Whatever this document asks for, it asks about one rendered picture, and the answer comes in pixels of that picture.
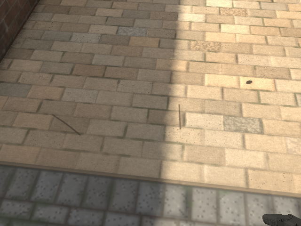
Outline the robot right hand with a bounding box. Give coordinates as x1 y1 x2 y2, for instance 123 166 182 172
262 214 301 226

